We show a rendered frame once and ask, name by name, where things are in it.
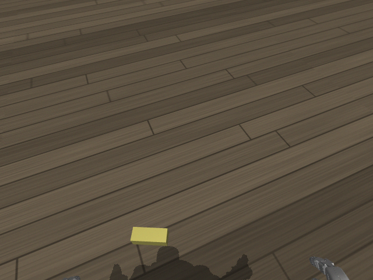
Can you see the right robot hand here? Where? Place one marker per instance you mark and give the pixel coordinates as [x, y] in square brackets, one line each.
[327, 268]

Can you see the carton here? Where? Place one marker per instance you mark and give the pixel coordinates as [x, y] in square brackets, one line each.
[150, 236]

